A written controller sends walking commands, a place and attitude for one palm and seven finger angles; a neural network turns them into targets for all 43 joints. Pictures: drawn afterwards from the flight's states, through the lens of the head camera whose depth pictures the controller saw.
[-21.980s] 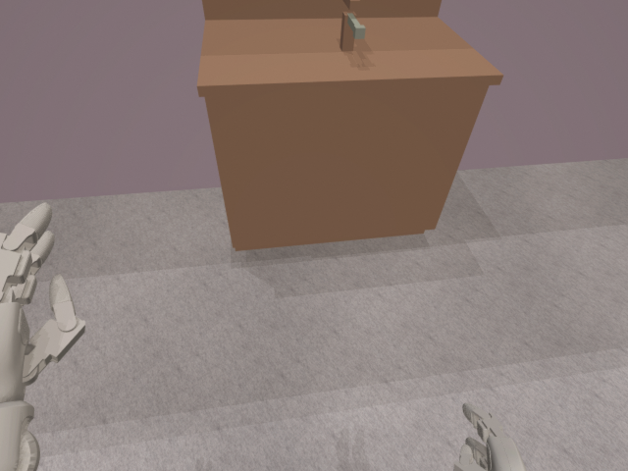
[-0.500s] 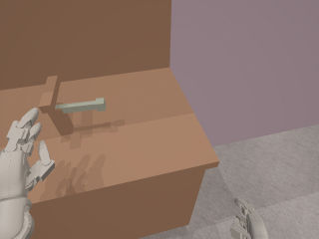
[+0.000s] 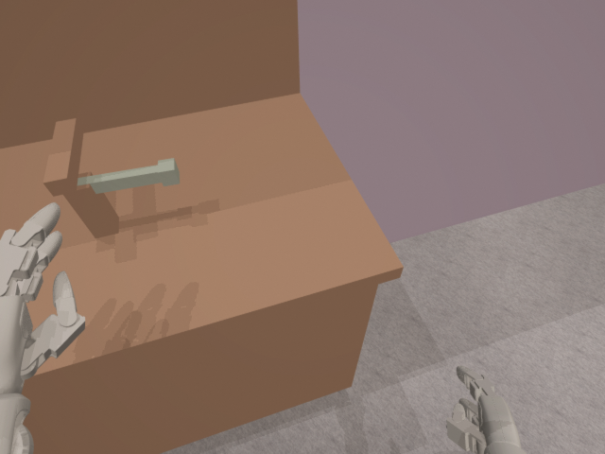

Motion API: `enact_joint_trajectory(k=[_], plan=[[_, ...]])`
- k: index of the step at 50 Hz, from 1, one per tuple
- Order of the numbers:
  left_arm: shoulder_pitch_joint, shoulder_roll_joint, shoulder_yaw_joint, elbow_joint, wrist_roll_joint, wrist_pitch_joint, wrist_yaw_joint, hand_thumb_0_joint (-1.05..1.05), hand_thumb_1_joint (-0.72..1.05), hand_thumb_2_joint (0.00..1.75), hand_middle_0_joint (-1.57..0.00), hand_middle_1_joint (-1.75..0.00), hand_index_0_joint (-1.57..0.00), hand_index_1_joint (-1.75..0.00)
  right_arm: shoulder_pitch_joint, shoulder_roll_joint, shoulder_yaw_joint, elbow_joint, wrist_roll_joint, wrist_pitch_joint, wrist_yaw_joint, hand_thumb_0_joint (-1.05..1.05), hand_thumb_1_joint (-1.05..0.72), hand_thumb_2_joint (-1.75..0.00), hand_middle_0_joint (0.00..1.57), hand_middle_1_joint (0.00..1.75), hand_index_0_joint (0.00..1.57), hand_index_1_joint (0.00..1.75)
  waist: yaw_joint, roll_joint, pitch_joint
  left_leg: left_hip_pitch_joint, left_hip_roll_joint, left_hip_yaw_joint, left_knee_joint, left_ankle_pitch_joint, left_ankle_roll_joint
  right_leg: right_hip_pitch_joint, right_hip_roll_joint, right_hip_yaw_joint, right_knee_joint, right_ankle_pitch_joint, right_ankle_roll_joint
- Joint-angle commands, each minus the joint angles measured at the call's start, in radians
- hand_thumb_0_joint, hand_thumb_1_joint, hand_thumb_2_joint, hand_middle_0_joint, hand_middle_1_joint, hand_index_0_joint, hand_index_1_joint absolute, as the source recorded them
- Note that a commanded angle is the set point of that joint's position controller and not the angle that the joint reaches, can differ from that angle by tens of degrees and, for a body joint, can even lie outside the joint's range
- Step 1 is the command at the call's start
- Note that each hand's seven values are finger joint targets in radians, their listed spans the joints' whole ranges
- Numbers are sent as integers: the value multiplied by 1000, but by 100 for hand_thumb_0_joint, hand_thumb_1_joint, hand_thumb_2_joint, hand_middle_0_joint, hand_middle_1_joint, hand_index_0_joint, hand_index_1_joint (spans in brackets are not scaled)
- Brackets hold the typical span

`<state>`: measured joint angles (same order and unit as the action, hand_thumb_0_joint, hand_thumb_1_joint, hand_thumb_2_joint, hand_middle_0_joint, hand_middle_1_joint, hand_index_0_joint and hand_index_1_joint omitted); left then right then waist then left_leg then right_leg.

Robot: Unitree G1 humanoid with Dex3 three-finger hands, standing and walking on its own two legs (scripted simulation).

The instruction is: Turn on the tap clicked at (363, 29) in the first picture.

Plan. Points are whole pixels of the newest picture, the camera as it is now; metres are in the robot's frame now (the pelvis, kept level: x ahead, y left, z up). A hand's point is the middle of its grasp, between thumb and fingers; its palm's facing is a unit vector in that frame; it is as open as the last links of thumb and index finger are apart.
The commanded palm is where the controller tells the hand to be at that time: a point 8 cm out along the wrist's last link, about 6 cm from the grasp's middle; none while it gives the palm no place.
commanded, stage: step back with the hand held close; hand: left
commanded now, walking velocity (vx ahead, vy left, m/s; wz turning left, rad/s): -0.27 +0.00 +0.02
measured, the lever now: (168, 172) +0.47 +0.24 +0.11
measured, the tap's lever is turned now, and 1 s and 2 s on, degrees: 86 86 86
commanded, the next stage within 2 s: stop stepping back and stand still in 0.84 s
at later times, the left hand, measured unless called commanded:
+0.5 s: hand out of the picture +0.11 +0.25 +0.16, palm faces +0.46 -0.79 -0.41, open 7.4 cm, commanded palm +0.06 +0.29 +0.18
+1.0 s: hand out of the picture +0.05 +0.20 +0.17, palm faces +0.33 -0.85 -0.41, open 7.4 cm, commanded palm -0.01 +0.26 +0.18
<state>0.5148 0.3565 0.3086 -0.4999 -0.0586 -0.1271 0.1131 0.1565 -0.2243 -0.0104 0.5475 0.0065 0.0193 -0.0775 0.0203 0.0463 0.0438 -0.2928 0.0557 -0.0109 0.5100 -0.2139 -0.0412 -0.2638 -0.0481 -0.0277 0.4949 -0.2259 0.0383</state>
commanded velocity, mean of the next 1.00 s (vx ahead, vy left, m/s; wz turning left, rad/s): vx -0.30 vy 0.00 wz -0.04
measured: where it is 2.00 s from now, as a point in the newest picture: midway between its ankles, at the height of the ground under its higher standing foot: outside the picture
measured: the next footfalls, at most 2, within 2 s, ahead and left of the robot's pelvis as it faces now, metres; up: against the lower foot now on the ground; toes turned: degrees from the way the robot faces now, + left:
right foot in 0.82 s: -0.15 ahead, -0.10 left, +0.00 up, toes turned +4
left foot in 1.08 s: -0.16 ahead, +0.13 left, +0.00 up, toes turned +3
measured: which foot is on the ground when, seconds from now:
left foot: down 0.00-0.82, up 0.84-1.00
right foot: down 0.00-0.60, up 0.62-0.80, down 0.82-1.00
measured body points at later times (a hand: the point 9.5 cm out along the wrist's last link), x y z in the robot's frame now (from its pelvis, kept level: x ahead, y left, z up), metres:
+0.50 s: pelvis -0.08 +0.00 -0.02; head -0.06 +0.01 +0.43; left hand +0.08 +0.29 +0.18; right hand +0.11 -0.21 -0.10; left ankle +0.03 +0.15 -0.73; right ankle +0.02 -0.14 -0.74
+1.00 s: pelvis -0.17 -0.02 +0.01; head -0.14 -0.02 +0.46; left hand +0.02 +0.24 +0.20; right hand +0.02 -0.23 -0.08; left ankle -0.15 +0.11 -0.69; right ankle -0.15 -0.11 -0.74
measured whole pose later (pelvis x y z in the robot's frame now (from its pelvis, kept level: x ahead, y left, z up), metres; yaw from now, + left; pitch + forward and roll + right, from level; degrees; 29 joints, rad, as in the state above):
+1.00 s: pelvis -0.17 -0.02 +0.01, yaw +0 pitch +2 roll +3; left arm 0.51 0.37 0.30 -0.55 -0.04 -0.17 0.13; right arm 0.15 -0.16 0.03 0.59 -0.01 -0.01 -0.06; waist 0.00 -0.05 0.01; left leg -0.45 -0.01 0.04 0.82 -0.39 -0.04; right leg -0.29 0.00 0.03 0.47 -0.21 -0.04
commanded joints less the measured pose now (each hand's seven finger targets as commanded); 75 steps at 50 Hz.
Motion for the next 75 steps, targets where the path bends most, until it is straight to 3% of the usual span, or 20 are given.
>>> enact_joint_trajectory(k=[1,9,16,18,25,28,31,33,39,42,47,51,54,56,60,63,67,71,73,75], plan=[[-47,197,162,-231,-4,-82,38,0,90,90,-20,-30,-20,-30,-112,-106,-37,-165,-3,-65,-18,0,-90,-90,20,30,20,30,8,27,-178,4,40,-37,-67,92,60,34,-33,19,-53,153,-34],[-73,173,125,-210,2,-109,58,0,90,90,-20,-30,-20,-30,-81,-102,-31,-136,-2,-100,-22,0,-90,-90,20,30,20,30,-14,-67,-122,-17,8,-45,42,-208,54,-192,-94,67,-140,-226,-64],[-96,182,161,-221,29,-124,69,0,90,90,-20,-30,-20,-30,-97,-128,-35,-154,4,-126,-25,0,-90,-90,20,30,20,30,-2,182,-126,-334,115,-216,-260,-471,122,117,79,-6,157,-110,-7],[-70,164,149,-227,31,-132,59,0,90,90,-20,-30,-20,-30,-86,-110,-35,-155,1,-129,-17,0,-90,-90,20,30,20,30,2,135,-141,-308,99,-182,-197,-417,122,109,71,12,131,-71,-13],[-94,187,137,-270,16,-114,72,0,90,90,-20,-30,-20,-30,-33,-67,-22,-72,-23,-120,8,0,-90,-90,20,30,20,30,-33,-211,-153,38,-47,13,361,-177,25,-326,-236,254,-205,-184,-164],[-125,195,156,-280,16,-112,69,0,90,90,-20,-30,-20,-30,-66,-97,-25,-103,-18,-116,-4,0,-90,-90,20,30,20,30,-29,-9,-106,-53,50,-141,-40,-218,80,-243,-58,109,37,-116,-63],[-150,188,182,-288,30,-133,75,0,90,90,-20,-30,-20,-30,-71,-101,-45,-118,-16,-138,-16,0,-90,-90,20,30,20,30,-28,317,-155,-362,294,-412,-415,-537,198,20,127,48,623,-218,7],[-145,149,149,-233,25,-127,66,0,90,90,-20,-30,-20,-30,-63,-87,-59,-91,-16,-144,4,0,-90,-90,20,30,20,30,-14,157,-125,-205,254,-305,-296,-328,199,-123,98,78,632,-235,-6],[-153,118,72,-265,12,-96,47,0,90,90,-20,-30,-20,-30,-80,-68,-20,-64,-28,-158,23,0,-90,-90,20,30,20,30,13,182,-156,5,133,-114,-187,-141,82,-10,90,21,-85,-109,-54],[-195,188,83,-308,9,-100,47,0,90,90,-20,-30,-20,-30,-95,-40,-19,-86,-9,-137,19,0,-90,-90,20,30,20,30,15,-269,-162,-115,-72,42,468,-243,-11,-107,-297,373,-288,338,-184],[-39,182,153,-202,7,-94,42,0,90,90,-20,-30,-20,-30,-104,-13,9,-107,-21,-71,1,0,-90,-90,20,30,20,30,-17,-169,-187,-201,-22,6,336,-230,7,143,-216,200,-66,763,-168],[4,172,150,-177,-4,-66,63,0,90,90,-20,-30,-20,-30,-45,-71,-26,-138,4,-63,-4,0,-90,-90,20,30,20,30,-36,-134,-244,53,-20,26,-52,23,45,112,-176,215,-42,415,-119],[-12,180,140,-255,-11,-66,66,0,90,90,-20,-30,-20,-30,-59,-138,-49,-165,27,-90,-7,0,-90,-90,20,30,20,30,1,35,-212,135,135,-119,-158,204,109,37,-2,124,-14,64,-35],[25,203,170,-258,-12,-57,62,0,90,90,-20,-30,-20,-30,-51,-123,-41,-162,22,-112,-8,0,-90,-90,20,30,20,30,-15,103,-238,136,108,-100,-132,258,120,40,29,70,40,118,-29],[-67,140,100,-211,18,-63,69,0,90,90,-20,-30,-20,-30,-55,-126,-33,-119,16,-139,-9,0,-90,-90,20,30,20,30,-24,95,-80,-147,88,-122,-252,-417,115,95,55,33,3,-120,-21],[-128,142,87,-185,33,-56,79,0,90,90,-20,-30,-20,-30,-46,-126,-39,-96,-1,-150,-22,0,-90,-90,20,30,20,30,-29,16,-62,-123,34,-73,-136,-473,109,17,37,88,-81,-300,-63],[-241,177,92,-234,34,-55,84,0,90,90,-20,-30,-20,-30,-17,-96,-29,-43,-16,-153,-13,0,-90,-90,20,30,20,30,-53,-148,-108,-12,-46,31,233,-236,83,-92,-164,365,-217,-479,-192],[-181,144,85,-136,14,-34,79,0,90,90,-20,-30,-20,-30,-33,-106,-13,-36,-20,-136,-13,0,-90,-90,20,30,20,30,-61,-13,-15,87,9,-94,10,-409,115,-322,-51,178,-55,-531,-131],[-209,158,112,-170,29,-29,79,0,90,90,-20,-30,-20,-30,-40,-112,-11,-53,-12,-129,-14,0,-90,-90,20,30,20,30,-47,260,18,-163,174,-358,-344,-787,174,-167,123,-34,321,-313,-47],[-213,175,129,-132,47,-34,66,0,90,90,-20,-30,-20,-30,-47,-82,-22,-55,-18,-141,-2,0,-90,-90,20,30,20,30,-18,185,-4,-321,198,-307,-340,-624,198,46,88,-21,423,-203,-44]])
